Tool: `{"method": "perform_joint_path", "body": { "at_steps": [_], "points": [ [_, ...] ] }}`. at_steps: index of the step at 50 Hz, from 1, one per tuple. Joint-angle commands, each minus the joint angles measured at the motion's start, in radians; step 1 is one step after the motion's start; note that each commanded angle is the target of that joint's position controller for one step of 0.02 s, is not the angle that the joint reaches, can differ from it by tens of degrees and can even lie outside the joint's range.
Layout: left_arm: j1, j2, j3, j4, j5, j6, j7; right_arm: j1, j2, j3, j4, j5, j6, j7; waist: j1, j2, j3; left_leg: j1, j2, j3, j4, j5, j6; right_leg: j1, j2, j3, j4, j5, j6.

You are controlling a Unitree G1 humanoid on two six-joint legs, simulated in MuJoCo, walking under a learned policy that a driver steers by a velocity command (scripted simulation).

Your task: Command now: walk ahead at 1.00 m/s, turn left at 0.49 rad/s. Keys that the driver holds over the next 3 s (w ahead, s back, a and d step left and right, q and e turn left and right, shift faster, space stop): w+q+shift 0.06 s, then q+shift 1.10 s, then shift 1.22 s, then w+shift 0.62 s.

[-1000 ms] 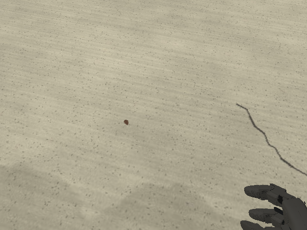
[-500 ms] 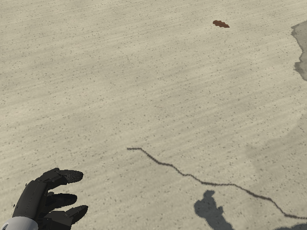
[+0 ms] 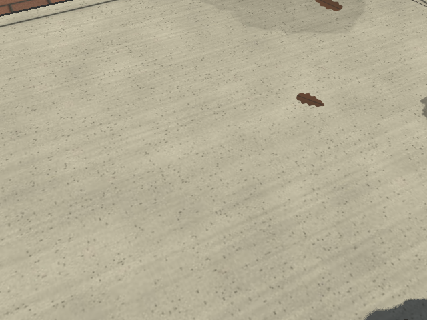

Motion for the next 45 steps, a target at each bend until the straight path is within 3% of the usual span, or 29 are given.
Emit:
{"method": "perform_joint_path", "body": {
  "at_steps": [1,2,3,4,6,9,10,11,13,15,17,18,19,20,21,22,23,24,25,27,29,32,35,39,41,42,43,44,45],
  "points": [
    [-0.008,0.010,-0.009,-0.163,-0.025,-0.036,-0.019,0.476,-0.327,-0.119,0.102,-0.010,0.025,-0.014,-0.121,0.417,-0.343,0.967,0.303,-0.889,-0.213,-0.448,0.291,-0.895,0.062,0.025,1.100,-0.033,0.089],
    [-0.094,0.055,-0.020,-0.184,-0.011,-0.049,-0.011,0.350,-0.261,-0.115,0.058,-0.005,0.024,-0.005,-0.141,0.195,-0.273,0.914,0.303,-0.953,-0.308,-0.506,0.291,-1.004,-0.016,0.125,1.107,0.046,0.063],
    [-0.172,0.075,-0.025,-0.201,-0.006,-0.059,-0.015,0.323,-0.214,-0.104,0.059,0.006,0.021,-0.005,-0.124,0.041,-0.174,0.765,0.292,-0.828,-0.320,-0.485,0.258,-0.994,-0.085,0.147,1.019,0.114,0.062],
    [-0.208,0.068,-0.032,-0.214,-0.001,-0.062,-0.015,0.305,-0.177,-0.095,0.071,0.007,0.018,-0.008,-0.085,-0.049,-0.072,0.595,0.257,-0.730,-0.332,-0.284,0.223,-0.941,-0.121,0.121,0.905,0.128,0.064],
    [-0.217,0.044,-0.041,-0.243,0.019,-0.028,-0.015,0.289,-0.150,-0.076,0.093,0.012,0.003,-0.018,-0.009,-0.057,0.022,0.379,0.186,-0.561,-0.316,0.193,0.197,-0.854,-0.143,0.102,0.799,0.073,0.108],
    [-0.251,0.016,-0.060,-0.290,0.009,0.007,-0.014,0.270,-0.204,-0.087,0.089,0.016,-0.017,-0.007,0.025,-0.005,0.020,0.219,0.083,-0.390,-0.309,0.631,0.168,-0.733,-0.117,0.021,0.523,0.100,0.150],
    [-0.339,0.029,-0.044,-0.319,-0.043,-0.031,-0.008,0.192,-0.148,-0.077,0.032,0.061,-0.039,-0.026,0.005,0.020,0.025,0.179,0.045,-0.391,-0.312,0.517,0.145,-0.725,-0.076,0.053,0.377,0.164,0.163],
    [-0.392,0.013,-0.051,-0.334,-0.041,-0.044,-0.006,0.185,-0.183,-0.087,0.035,0.071,-0.036,-0.039,-0.012,0.032,-0.002,0.159,0.006,-0.366,-0.293,0.462,0.103,-0.658,-0.045,0.041,0.223,0.267,0.165],
    [-0.462,-0.001,-0.044,-0.354,-0.036,-0.054,-0.005,0.280,-0.221,-0.108,0.071,0.067,-0.007,-0.061,-0.072,0.048,-0.077,0.188,-0.023,-0.395,-0.254,0.350,0.009,-0.537,0.031,0.033,0.022,0.490,0.167],
    [-0.476,0.017,-0.027,-0.367,-0.054,-0.053,-0.006,0.324,-0.191,-0.107,0.088,0.059,0.021,-0.078,-0.084,0.101,-0.094,0.230,-0.039,-0.456,-0.182,0.237,-0.047,-0.464,0.050,0.075,-0.056,0.585,0.162],
    [-0.427,0.052,-0.004,-0.365,-0.056,-0.051,-0.002,0.266,-0.170,-0.110,0.056,0.058,0.036,-0.087,-0.041,0.139,-0.120,0.274,-0.059,-0.489,-0.038,0.207,-0.089,-0.389,0.019,0.120,-0.114,0.615,0.147],
    [-0.316,0.060,0.006,-0.337,-0.047,-0.051,0.004,0.209,-0.158,-0.109,0.026,0.058,0.040,-0.088,0.025,0.137,-0.179,0.277,-0.092,-0.461,0.108,0.208,-0.122,-0.267,-0.016,0.118,-0.171,0.707,0.134],
    [-0.145,0.072,0.010,-0.295,-0.033,-0.045,0.010,0.219,-0.088,-0.087,-0.003,0.036,0.046,-0.081,0.072,0.073,-0.329,0.194,-0.120,-0.394,0.402,-0.118,-0.157,-0.013,-0.197,0.230,-0.084,0.856,0.068],
    [-0.108,0.087,-0.001,-0.306,-0.006,-0.026,0.010,0.372,0.016,-0.053,-0.014,0.012,0.049,-0.075,0.001,-0.159,-0.452,-0.017,-0.205,-0.319,0.694,-0.789,-0.178,0.201,-0.481,0.512,0.062,1.393,-0.067],
    [-0.113,0.076,0.001,-0.307,-0.012,-0.008,-0.002,0.553,-0.087,-0.061,-0.007,0.031,0.052,-0.057,-0.058,-0.257,-0.582,-0.042,-0.110,-0.358,0.919,-0.770,-0.201,0.225,-0.647,0.702,0.082,1.322,-0.198],
    [-0.239,0.105,0.023,-0.316,-0.043,0.008,0.005,0.507,-0.158,-0.073,-0.025,0.057,0.067,-0.048,-0.081,-0.237,-0.524,-0.150,-0.022,-0.286,1.035,-0.601,-0.220,0.154,-0.637,0.736,-0.011,0.796,-0.255],
    [-0.309,0.020,0.005,-0.348,-0.038,0.021,0.021,0.359,-0.203,-0.090,-0.034,0.058,0.079,-0.058,-0.039,-0.092,-0.379,-0.184,0.029,-0.226,0.966,-0.475,-0.225,-0.025,-0.511,0.591,-0.102,0.461,-0.202],
    [-0.351,-0.004,-0.010,-0.357,-0.030,0.035,0.031,0.262,-0.225,-0.103,-0.054,0.053,0.098,-0.070,-0.035,-0.019,-0.254,-0.153,0.051,-0.194,0.936,-0.399,-0.233,-0.209,-0.430,0.464,-0.156,0.372,-0.151],
    [-0.378,0.006,-0.010,-0.346,-0.023,0.041,0.031,0.222,-0.215,-0.104,-0.076,0.047,0.113,-0.076,-0.049,-0.004,-0.162,-0.104,0.069,-0.184,0.889,-0.387,-0.234,-0.359,-0.379,0.370,-0.185,0.425,-0.131],
    [-0.371,0.018,0.005,-0.294,-0.022,0.037,0.028,0.205,-0.129,-0.086,-0.111,0.041,0.111,-0.074,-0.068,-0.046,-0.091,-0.048,0.086,-0.151,0.723,-0.377,-0.224,-0.473,-0.314,0.207,-0.210,0.565,-0.113],
    [-0.337,0.048,0.023,-0.253,-0.022,0.033,0.025,0.176,-0.083,-0.072,-0.134,0.039,0.096,-0.071,-0.057,-0.080,-0.130,-0.060,0.105,-0.135,0.616,-0.353,-0.223,-0.413,-0.346,0.160,-0.216,0.723,-0.144],
    [-0.371,0.077,0.041,-0.241,-0.031,0.045,0.026,0.153,-0.112,-0.078,-0.138,0.040,0.099,-0.056,-0.064,-0.070,-0.189,-0.004,0.142,-0.136,0.493,-0.247,-0.208,-0.389,-0.397,0.106,-0.227,0.640,-0.154],
    [-0.405,0.108,0.055,-0.232,-0.041,0.053,0.018,0.108,-0.138,-0.085,-0.149,0.042,0.114,-0.039,-0.064,-0.095,-0.151,0.100,0.142,-0.099,0.351,-0.182,-0.177,-0.456,-0.390,0.011,-0.246,0.461,-0.118],
    [-0.361,0.140,0.075,-0.203,-0.062,0.053,0.000,0.049,-0.160,-0.100,-0.173,0.041,0.129,-0.017,-0.040,-0.106,-0.126,0.172,0.114,-0.037,0.145,-0.221,-0.129,-0.386,-0.423,-0.049,-0.183,0.392,-0.066],
    [-0.330,0.113,0.074,-0.185,-0.075,0.057,-0.007,0.089,-0.166,-0.117,-0.157,0.037,0.131,-0.019,-0.059,-0.065,-0.131,0.289,0.063,-0.014,-0.028,-0.142,-0.083,-0.400,-0.387,-0.110,-0.053,0.305,0.009],
    [-0.270,0.075,0.067,-0.162,-0.067,0.062,-0.013,0.160,-0.228,-0.142,-0.139,0.035,0.128,-0.031,-0.070,0.068,-0.119,0.419,0.099,-0.132,-0.141,0.051,-0.028,-0.514,-0.315,-0.172,0.132,0.178,0.083],
    [-0.259,0.046,0.057,-0.212,-0.024,0.066,-0.016,0.187,-0.379,-0.174,-0.160,0.030,0.122,-0.050,-0.027,0.400,-0.103,0.591,0.346,-0.548,-0.159,0.383,0.136,-0.875,-0.160,-0.214,0.478,-0.233,0.192],
    [-0.388,0.064,0.058,-0.256,-0.014,0.059,-0.006,0.181,-0.352,-0.164,-0.189,-0.007,0.092,-0.040,-0.108,0.303,-0.201,0.559,0.385,-0.675,-0.209,0.307,0.245,-0.966,-0.097,0.022,0.654,-0.254,0.190],
    [-0.428,0.085,0.064,-0.264,-0.040,0.058,0.001,0.156,-0.322,-0.156,-0.182,-0.010,0.069,-0.035,-0.095,0.202,-0.184,0.538,0.348,-0.600,-0.231,0.222,0.210,-0.982,-0.108,0.075,0.693,-0.171,0.162]
  ]
}}
Next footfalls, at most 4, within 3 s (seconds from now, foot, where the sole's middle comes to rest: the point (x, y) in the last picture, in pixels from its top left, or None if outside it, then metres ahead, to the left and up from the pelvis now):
0.38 right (226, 283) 0.58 0.00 -0.74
0.84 left None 0.40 0.20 -0.74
1.22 right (187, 275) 0.60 0.12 -0.74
1.58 left None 0.33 0.16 -0.74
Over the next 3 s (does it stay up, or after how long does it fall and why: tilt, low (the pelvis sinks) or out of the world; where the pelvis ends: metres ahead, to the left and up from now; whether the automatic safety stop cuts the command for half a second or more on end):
stays up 0.57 0.33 0.03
